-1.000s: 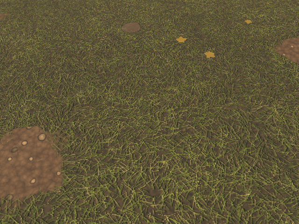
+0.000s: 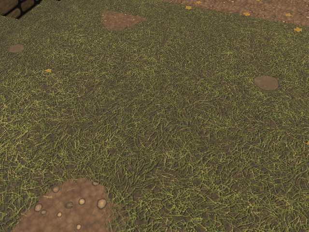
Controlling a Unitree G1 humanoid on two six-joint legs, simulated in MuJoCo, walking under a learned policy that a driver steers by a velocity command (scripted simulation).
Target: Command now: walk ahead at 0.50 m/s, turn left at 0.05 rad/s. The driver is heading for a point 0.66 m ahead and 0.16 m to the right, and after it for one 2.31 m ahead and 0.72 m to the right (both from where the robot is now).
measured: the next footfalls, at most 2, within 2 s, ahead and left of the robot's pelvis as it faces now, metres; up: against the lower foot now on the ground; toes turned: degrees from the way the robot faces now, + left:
left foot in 0.14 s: +0.21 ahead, +0.11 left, +0.00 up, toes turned +0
right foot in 0.64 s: +0.39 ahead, -0.12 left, +0.00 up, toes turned -21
